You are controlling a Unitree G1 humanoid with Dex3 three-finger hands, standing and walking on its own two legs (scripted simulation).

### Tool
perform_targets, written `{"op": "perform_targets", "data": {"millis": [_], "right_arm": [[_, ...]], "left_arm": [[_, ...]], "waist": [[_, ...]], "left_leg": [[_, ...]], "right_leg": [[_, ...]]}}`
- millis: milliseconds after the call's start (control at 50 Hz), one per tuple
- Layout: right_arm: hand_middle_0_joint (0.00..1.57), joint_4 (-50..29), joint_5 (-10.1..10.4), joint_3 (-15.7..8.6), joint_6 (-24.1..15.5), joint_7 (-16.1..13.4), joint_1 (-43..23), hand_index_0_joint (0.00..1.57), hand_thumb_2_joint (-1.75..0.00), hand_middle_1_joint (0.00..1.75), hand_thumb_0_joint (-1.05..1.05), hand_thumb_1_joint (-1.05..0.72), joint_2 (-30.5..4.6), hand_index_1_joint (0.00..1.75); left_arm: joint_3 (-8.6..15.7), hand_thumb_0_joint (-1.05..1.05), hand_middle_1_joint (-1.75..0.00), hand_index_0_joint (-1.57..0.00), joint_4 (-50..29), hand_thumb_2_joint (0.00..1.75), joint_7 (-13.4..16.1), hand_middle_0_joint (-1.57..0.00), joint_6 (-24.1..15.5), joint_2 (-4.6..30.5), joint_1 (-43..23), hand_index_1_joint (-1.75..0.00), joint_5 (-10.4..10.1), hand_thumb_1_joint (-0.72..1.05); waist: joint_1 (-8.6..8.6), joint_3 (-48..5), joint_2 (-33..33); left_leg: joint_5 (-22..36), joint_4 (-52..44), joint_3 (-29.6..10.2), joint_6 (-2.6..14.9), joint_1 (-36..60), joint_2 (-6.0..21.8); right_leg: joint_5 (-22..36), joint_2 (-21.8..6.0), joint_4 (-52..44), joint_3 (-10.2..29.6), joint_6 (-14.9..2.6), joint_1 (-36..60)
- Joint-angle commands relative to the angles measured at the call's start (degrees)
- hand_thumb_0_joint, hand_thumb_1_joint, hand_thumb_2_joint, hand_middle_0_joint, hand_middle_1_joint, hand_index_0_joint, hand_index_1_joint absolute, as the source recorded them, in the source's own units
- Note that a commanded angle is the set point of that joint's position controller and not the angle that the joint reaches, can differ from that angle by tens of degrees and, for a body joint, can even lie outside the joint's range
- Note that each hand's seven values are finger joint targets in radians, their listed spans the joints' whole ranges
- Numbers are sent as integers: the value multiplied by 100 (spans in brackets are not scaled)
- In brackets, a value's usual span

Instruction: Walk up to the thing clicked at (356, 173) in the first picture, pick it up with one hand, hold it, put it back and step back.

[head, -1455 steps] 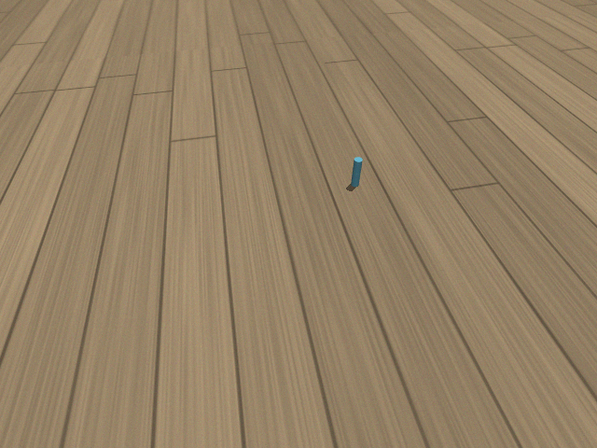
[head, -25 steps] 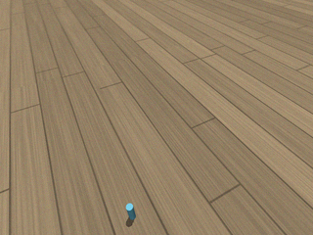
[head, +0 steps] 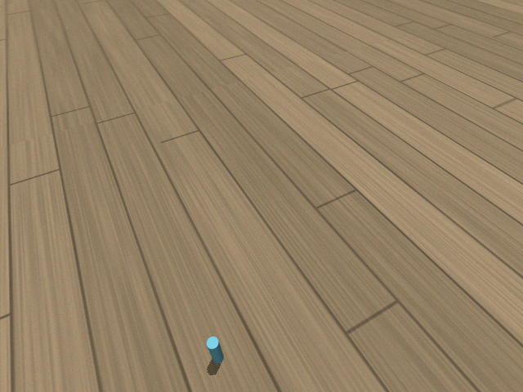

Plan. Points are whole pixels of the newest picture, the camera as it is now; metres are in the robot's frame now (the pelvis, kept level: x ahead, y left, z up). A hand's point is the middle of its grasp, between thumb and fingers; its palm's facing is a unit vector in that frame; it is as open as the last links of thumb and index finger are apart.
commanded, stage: stand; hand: left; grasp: from the side
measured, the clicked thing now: (215, 350) +0.42 +0.19 -0.70
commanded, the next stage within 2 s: step back in 1.00 s
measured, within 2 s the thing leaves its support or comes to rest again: neither
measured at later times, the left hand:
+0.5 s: hand out of the picture +0.09 +0.25 -0.16, palm faces -0.01 -0.94 -0.34, open 7.4 cm
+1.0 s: hand out of the picture +0.11 +0.24 -0.15, palm faces -0.02 -0.94 -0.34, open 7.4 cm
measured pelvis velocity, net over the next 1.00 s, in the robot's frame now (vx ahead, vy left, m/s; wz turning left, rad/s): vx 0.03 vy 0.00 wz -0.01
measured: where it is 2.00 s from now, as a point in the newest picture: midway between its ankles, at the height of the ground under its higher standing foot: outside the picture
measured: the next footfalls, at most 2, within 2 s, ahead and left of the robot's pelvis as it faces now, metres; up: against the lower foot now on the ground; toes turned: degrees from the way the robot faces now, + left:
left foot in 1.40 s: -0.01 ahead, +0.13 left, +0.00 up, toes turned -2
right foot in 1.84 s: -0.10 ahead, -0.09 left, +0.00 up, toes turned -1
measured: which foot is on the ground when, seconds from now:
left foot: down 0.00-1.00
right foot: down 0.00-1.00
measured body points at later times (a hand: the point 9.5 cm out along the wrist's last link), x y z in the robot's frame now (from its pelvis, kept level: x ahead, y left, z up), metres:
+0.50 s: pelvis +0.02 +0.00 +0.00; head +0.03 +0.00 +0.45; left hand +0.10 +0.29 -0.13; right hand +0.09 -0.30 -0.13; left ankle +0.03 +0.12 -0.75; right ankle +0.02 -0.13 -0.75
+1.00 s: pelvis +0.03 +0.00 +0.00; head +0.04 -0.01 +0.45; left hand +0.11 +0.29 -0.13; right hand +0.10 -0.30 -0.13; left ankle +0.03 +0.12 -0.75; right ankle +0.02 -0.13 -0.75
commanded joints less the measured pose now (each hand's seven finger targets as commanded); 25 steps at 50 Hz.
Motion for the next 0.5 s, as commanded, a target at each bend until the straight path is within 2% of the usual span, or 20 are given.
{"op": "perform_targets", "data": {"millis": [0,80,180,240,300,340,380,480], "right_arm": [[20,-277,-3,-164,-134,-112,-248,20,-90,30,0,-90,-1066,30],[20,-264,0,-166,-153,-122,-251,20,-90,30,0,-90,-1087,30],[20,-262,-9,-173,-159,-139,-300,20,-90,30,0,-90,-1145,30],[20,-288,4,-184,-172,-133,-374,20,-90,30,0,-90,-1142,30],[20,-282,8,-189,-166,-134,-382,20,-90,30,0,-90,-1169,30],[20,-267,2,-181,-152,-129,-374,20,-90,30,0,-90,-1144,30],[20,-267,0,-205,-137,-132,-440,20,-90,30,0,-90,-1207,30],[20,-290,-1,-195,-152,-120,-498,20,-90,30,0,-90,-1164,30]], "left_arm": [[224,0,-30,-20,-235,90,84,-20,-120,1154,-201,-30,4,90],[228,0,-30,-20,-253,90,80,-20,-135,1136,-288,-30,3,90],[252,0,-30,-20,-273,90,74,-20,-118,1162,-352,-30,-3,90],[258,0,-30,-20,-282,90,75,-20,-133,1153,-400,-30,4,90],[261,0,-30,-20,-292,90,75,-20,-143,1175,-425,-30,-7,90],[267,0,-30,-20,-301,90,78,-20,-130,1172,-500,-30,-6,90],[264,0,-30,-20,-302,90,76,-20,-125,1173,-476,-30,2,90],[272,0,-30,-20,-316,90,69,-20,-133,1195,-478,-30,2,90]], "waist": [[13,-299,32],[9,-362,-84],[8,-395,33],[4,-503,-59],[-21,-538,-83],[-51,-337,-94],[-25,-325,-44],[-23,-420,12]], "left_leg": [[80,-497,-629,129,-19,601],[513,-480,-597,114,160,640],[507,-516,-568,100,152,653],[912,-449,-560,95,312,679],[958,-420,-533,101,425,683],[576,-525,-530,65,243,652],[402,-529,-541,81,266,668],[528,-548,-515,63,304,676]], "right_leg": [[202,-605,-420,604,-135,100],[453,-622,-432,597,-118,158],[538,-632,-459,607,-113,247],[855,-637,-428,562,-94,288],[976,-643,-482,576,-82,281],[585,-623,-557,586,-72,185],[437,-622,-599,594,-77,148],[546,-623,-564,577,-95,214]]}}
